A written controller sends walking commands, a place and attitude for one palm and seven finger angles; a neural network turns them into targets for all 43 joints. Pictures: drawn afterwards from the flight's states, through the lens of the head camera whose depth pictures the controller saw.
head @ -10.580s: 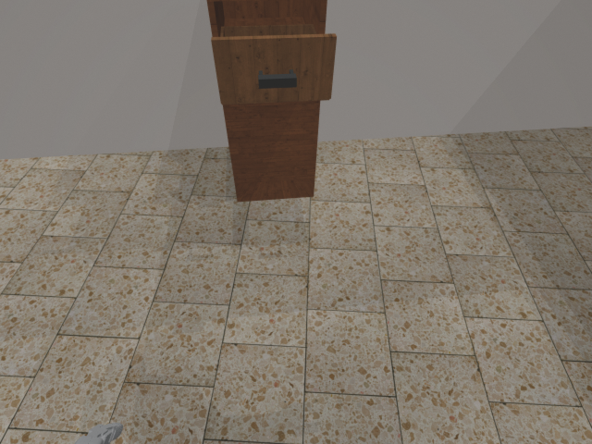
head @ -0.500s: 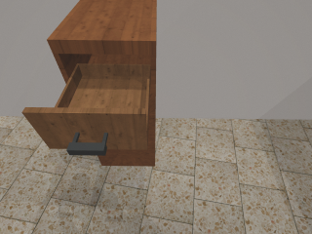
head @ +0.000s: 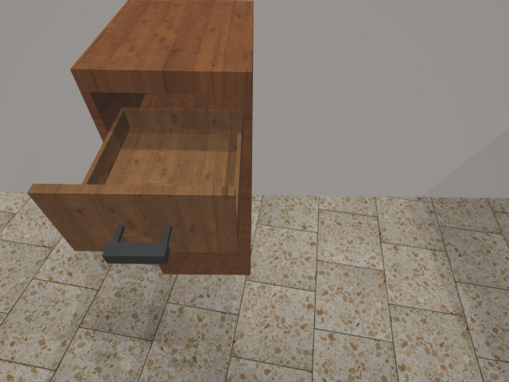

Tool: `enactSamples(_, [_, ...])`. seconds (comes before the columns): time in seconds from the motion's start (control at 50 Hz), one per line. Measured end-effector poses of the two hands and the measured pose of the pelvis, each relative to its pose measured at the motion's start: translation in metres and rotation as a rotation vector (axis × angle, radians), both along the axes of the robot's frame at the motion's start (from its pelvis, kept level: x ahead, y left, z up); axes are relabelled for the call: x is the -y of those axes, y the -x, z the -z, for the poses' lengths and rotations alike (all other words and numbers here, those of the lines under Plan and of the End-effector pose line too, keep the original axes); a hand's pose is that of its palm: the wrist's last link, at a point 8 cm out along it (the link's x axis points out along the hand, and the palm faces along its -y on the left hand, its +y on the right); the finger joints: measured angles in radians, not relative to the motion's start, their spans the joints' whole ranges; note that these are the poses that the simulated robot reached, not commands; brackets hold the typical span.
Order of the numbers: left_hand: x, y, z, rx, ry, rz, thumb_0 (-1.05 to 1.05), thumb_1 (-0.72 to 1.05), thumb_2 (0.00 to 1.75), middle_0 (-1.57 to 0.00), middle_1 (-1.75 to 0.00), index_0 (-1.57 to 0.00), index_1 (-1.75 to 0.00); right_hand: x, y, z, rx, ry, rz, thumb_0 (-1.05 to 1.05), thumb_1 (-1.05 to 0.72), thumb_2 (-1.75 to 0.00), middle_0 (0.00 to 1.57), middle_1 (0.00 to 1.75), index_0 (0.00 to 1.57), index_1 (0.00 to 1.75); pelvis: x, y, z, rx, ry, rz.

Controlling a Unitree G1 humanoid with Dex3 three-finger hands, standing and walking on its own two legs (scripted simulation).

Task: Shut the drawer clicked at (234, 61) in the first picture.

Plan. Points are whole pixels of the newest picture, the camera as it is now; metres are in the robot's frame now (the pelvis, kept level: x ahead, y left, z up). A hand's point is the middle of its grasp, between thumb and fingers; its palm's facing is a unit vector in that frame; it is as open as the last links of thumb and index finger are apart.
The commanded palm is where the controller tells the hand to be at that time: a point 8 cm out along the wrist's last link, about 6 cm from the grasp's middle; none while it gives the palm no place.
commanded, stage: look again from close up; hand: left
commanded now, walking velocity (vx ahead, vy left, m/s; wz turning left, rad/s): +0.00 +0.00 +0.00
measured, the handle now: (140, 241) +0.34 +0.22 +0.01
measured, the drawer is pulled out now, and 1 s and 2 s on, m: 0.29 0.28 0.28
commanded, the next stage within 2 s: raise the hand and make a fist in 0.06 s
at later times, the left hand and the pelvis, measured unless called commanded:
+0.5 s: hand (166, 356) +0.17 +0.14 -0.03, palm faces +0.13 -0.99 +0.04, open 6.7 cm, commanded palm +0.11 +0.21 -0.03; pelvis +0.01 -0.02 -0.04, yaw +3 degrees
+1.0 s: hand (136, 345) +0.17 +0.18 +0.02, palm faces +0.11 -0.99 -0.09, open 3.8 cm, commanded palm +0.12 +0.23 +0.03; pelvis +0.03 -0.05 -0.05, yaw +3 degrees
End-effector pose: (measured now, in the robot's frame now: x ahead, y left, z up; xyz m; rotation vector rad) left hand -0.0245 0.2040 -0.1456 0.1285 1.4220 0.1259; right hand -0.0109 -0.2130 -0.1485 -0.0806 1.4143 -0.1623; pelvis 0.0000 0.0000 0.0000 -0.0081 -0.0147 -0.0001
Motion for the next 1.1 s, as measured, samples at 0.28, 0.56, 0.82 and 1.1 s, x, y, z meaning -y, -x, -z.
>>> enactSamples(0.28, [-0.038, -0.099, -0.064, 0.522, -0.173, -0.096, 0.05, 0.98, 0.90, -0.23, -0.32, -0.22, -0.32, 0.023, -0.055, -0.017, 0.305, 0.098, -0.049, 0.02, -0.93, -0.90, 0.20, 0.30, 0.20, 0.30, 0.003, -0.015, 0.006, 0.001, -0.011, -0.038])
enactSamples(0.56, [0.015, -0.141, -0.102, 1.263, 0.104, 0.055, 0.01, 0.92, 0.90, -0.43, -0.55, -0.38, -0.53, 0.048, -0.246, -0.069, 0.940, 0.157, -0.322, 0.01, -0.91, -0.90, 0.20, 0.30, 0.20, 0.30, 0.029, -0.011, 0.061, -0.165, 0.009, -0.061])
enactSamples(0.82, [0.008, -0.172, -0.156, 1.394, 0.068, 0.171, 0.01, 0.90, 0.90, -0.69, -0.83, -0.68, -0.82, 0.011, -0.245, -0.023, 0.894, -0.028, -0.255, 0.01, -0.90, -0.90, 0.20, 0.30, 0.20, 0.30, 0.048, -0.009, 0.073, -0.173, 0.039, -0.090])
enactSamples(1.1, [-0.039, -0.157, -0.184, 1.349, -0.048, 0.094, 0.01, 0.90, 0.90, -0.97, -1.14, -0.97, -1.13, 0.071, -0.193, -0.027, 0.725, 0.152, -0.126, 0.02, -0.90, -0.90, 0.20, 0.30, 0.20, 0.30, 0.040, -0.025, 0.050, -0.148, 0.025, -0.069])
